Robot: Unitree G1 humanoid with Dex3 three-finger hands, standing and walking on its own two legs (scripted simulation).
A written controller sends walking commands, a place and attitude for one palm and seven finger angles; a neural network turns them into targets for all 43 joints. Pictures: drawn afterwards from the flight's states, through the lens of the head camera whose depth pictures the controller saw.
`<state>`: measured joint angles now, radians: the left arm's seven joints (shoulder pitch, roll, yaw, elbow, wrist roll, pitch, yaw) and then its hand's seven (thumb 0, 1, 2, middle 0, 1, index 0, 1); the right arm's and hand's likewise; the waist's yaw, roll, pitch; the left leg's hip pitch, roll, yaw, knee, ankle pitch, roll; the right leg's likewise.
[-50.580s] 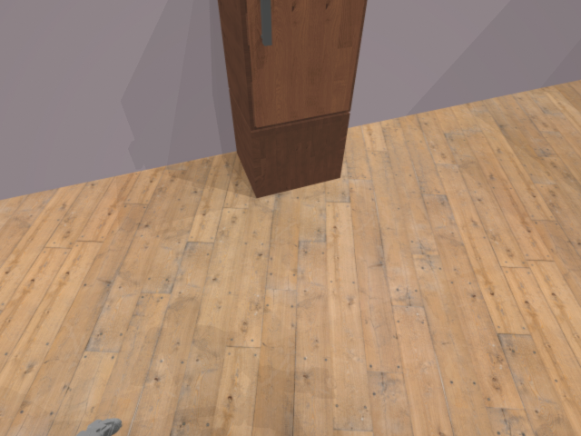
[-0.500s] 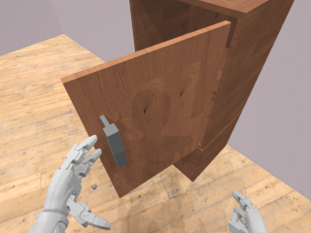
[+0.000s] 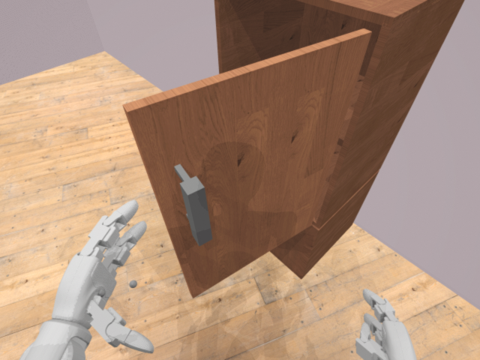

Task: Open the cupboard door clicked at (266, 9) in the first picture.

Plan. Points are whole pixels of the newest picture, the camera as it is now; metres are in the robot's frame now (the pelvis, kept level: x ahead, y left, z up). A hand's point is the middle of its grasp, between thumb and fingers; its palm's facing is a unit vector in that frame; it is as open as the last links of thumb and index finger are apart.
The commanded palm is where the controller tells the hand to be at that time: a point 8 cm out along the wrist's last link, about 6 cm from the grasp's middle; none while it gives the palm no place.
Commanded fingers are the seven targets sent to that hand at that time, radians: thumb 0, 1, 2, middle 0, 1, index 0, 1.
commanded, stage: draw the hand back to the body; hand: left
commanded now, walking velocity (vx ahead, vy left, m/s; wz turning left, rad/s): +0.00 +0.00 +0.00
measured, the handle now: (191, 205) +0.33 +0.11 +0.10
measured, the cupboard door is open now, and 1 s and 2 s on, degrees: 79 79 79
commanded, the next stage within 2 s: step back with the hand held close in 1.48 s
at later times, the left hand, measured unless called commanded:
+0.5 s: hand (83, 271) +0.20 +0.22 +0.14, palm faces +0.13 -0.97 -0.22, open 15.7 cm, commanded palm +0.16 +0.27 +0.15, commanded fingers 0.00 -0.12 0.47 -0.16 -0.30 -0.16 -0.30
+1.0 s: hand (59, 221) +0.25 +0.26 +0.17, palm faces +0.37 -0.83 -0.41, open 10.3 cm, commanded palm +0.19 +0.30 +0.20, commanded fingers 0.00 0.76 0.84 -0.19 -0.30 -0.19 -0.30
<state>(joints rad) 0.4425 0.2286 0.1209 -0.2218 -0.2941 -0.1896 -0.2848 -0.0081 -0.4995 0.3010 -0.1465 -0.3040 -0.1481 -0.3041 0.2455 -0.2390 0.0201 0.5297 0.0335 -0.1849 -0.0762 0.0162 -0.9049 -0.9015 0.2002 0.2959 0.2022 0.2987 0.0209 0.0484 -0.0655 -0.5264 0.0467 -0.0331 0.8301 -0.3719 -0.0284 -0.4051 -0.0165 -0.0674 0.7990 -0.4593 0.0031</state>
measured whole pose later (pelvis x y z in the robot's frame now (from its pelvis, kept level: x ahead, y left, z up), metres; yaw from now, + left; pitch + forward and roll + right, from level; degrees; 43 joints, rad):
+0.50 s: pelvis +0.00 +0.02 +0.02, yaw +0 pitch +0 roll -2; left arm 0.49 0.30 0.18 -0.40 -0.18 -0.04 -0.09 -0.01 -0.39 0.35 -0.15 -0.30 -0.16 -0.30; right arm 0.23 -0.22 0.06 0.57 0.02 -0.21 -0.11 0.02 -0.90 -0.90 0.20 0.30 0.20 0.30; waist 0.05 0.05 -0.04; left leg -0.38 0.04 -0.01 0.70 -0.32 -0.01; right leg -0.25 -0.02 -0.05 0.63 -0.38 0.03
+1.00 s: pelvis +0.04 +0.01 +0.04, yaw -3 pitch -2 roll +0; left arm 0.49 0.33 0.28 -0.40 -0.05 -0.04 0.13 0.01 0.42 0.70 -0.19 -0.30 -0.19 -0.31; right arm 0.19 -0.21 0.03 0.62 -0.01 -0.10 -0.09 0.02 -0.90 -0.90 0.20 0.30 0.20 0.30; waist 0.07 0.04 0.01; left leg -0.15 0.03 0.04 0.45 -0.27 -0.01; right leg -0.05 -0.03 -0.01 0.40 -0.32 0.02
